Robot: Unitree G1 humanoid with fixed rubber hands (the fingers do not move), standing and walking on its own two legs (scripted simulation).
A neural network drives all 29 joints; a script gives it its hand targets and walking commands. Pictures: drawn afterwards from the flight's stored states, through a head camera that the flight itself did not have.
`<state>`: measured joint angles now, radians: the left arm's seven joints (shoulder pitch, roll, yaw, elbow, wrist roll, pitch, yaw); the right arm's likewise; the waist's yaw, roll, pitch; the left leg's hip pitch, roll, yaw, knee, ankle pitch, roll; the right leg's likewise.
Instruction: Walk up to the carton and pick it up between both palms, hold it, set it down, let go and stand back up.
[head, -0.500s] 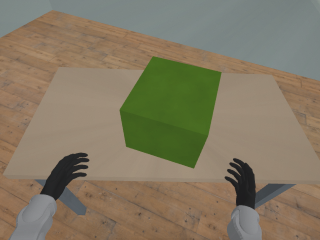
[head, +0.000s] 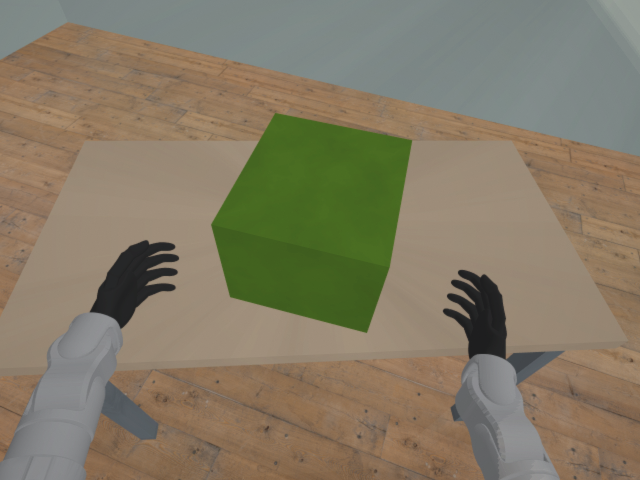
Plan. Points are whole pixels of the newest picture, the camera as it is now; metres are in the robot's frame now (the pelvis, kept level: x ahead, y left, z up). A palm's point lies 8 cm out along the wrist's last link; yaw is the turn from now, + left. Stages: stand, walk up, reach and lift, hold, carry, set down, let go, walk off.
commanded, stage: reach and lift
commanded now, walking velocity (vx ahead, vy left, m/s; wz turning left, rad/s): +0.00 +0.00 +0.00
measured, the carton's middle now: (319, 219) +0.50 +0.00 -0.02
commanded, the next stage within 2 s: none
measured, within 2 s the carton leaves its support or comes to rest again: neither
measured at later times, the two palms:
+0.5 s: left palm (137, 228) +0.39 +0.24 +0.08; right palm (485, 283) +0.32 -0.19 +0.06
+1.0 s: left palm (164, 175) +0.45 +0.22 +0.11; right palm (488, 229) +0.38 -0.20 +0.10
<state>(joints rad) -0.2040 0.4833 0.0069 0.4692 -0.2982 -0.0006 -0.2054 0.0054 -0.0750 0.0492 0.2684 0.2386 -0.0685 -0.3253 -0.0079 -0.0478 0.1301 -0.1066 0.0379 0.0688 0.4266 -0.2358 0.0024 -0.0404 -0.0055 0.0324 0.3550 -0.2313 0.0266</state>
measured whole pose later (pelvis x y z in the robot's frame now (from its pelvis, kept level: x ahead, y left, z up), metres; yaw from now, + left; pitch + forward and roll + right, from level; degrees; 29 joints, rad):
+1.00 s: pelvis -0.01 +0.00 +0.00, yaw +1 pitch +7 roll -1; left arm -0.97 0.50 -0.09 1.25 -0.30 -0.04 -0.16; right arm -0.74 -0.15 0.06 0.88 0.35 0.00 -0.27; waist -0.16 -0.03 -0.05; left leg -0.37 0.03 0.04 0.46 -0.21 0.01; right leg -0.29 -0.01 0.00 0.37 -0.20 0.03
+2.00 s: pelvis -0.02 +0.01 -0.03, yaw +2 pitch +25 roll -3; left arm -1.20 0.40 -0.20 1.67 -0.31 -0.34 -0.08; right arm -1.00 -0.12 -0.04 1.35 0.30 -0.26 -0.20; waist -0.20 0.00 -0.24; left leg -0.86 0.04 0.00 0.66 -0.23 0.01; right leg -0.75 0.00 -0.03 0.56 -0.23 0.04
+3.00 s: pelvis -0.02 +0.02 -0.03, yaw +2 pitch +24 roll -4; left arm -1.22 0.31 -0.05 1.62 -0.11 -0.32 -0.06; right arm -1.02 -0.04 -0.30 1.37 0.09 -0.31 -0.24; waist -0.16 -0.02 -0.20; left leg -0.86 0.04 0.00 0.68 -0.24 0.02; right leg -0.74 0.00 -0.03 0.55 -0.22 0.05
